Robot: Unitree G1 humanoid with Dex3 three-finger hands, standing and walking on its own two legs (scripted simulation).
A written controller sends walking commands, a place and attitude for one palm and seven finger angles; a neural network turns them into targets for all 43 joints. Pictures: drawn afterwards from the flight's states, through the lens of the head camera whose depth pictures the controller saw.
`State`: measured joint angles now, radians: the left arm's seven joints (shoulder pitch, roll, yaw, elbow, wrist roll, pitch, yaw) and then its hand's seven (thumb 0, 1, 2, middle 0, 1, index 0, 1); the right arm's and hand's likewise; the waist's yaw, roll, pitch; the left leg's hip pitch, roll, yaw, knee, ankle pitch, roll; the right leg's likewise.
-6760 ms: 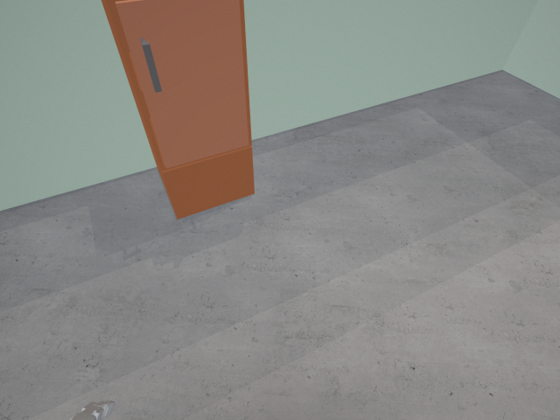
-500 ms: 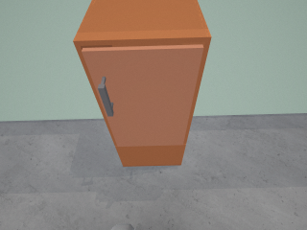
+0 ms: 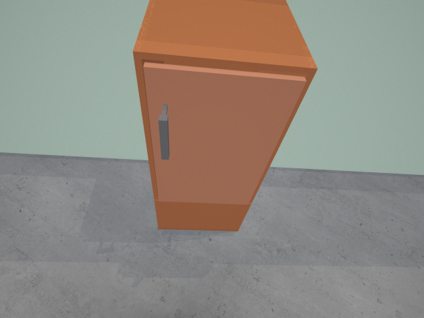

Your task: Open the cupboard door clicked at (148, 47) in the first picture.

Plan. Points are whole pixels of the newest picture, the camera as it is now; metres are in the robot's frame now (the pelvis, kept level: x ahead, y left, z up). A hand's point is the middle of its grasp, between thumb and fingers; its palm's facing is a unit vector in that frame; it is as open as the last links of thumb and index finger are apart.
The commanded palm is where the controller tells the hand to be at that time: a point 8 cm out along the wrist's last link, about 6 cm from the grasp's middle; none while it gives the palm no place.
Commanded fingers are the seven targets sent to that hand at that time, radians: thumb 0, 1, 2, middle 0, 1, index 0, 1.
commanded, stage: come to a stop and stand still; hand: left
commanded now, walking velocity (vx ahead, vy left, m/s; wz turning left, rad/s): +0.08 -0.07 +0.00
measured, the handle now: (165, 133) +0.53 +0.16 -0.02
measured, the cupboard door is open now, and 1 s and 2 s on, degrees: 0 0 0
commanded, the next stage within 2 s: none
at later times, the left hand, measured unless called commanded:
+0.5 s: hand out of the picture -0.10 +0.08 -0.15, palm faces +0.06 -0.97 -0.25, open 7.4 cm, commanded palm none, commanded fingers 0.00 0.90 0.90 -0.20 -0.30 -0.20 -0.30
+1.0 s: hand out of the picture -0.10 +0.06 -0.18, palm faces +0.14 -0.98 -0.13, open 7.4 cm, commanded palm none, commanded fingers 0.00 0.90 0.90 -0.20 -0.30 -0.20 -0.30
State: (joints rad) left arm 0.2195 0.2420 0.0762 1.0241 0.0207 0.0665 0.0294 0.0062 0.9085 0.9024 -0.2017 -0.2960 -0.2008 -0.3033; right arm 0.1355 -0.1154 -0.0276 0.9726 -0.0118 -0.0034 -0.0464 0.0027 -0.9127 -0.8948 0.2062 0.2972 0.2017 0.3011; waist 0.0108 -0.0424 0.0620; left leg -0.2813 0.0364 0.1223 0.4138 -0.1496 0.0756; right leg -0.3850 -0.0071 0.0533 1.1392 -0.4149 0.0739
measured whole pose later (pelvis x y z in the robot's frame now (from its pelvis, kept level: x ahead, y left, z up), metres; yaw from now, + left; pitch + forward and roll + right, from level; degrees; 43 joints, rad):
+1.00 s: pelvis -0.03 -0.07 -0.01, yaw +1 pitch +0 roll +1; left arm 0.38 0.08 0.00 1.17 0.01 -0.01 0.04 0.01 0.91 0.90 -0.20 -0.30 -0.20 -0.30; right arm 0.13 -0.14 -0.01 1.11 -0.01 -0.01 -0.05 0.01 -0.93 -0.90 0.20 0.30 0.20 0.30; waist 0.06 -0.02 0.02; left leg -0.17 0.04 0.06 0.46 -0.28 -0.03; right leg -0.09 0.02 -0.11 0.44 -0.35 -0.06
